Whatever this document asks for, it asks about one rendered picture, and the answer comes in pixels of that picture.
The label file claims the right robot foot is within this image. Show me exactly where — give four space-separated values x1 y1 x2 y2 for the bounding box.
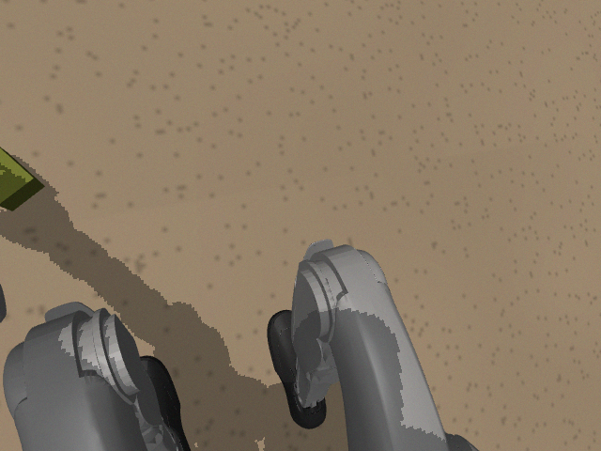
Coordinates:
267 310 327 429

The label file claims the right robot hand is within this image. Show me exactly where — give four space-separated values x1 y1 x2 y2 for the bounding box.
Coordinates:
444 430 479 451

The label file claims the small box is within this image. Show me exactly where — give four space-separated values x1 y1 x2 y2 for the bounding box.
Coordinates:
0 148 45 211

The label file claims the left robot foot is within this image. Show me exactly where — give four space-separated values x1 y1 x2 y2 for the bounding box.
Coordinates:
140 356 191 451

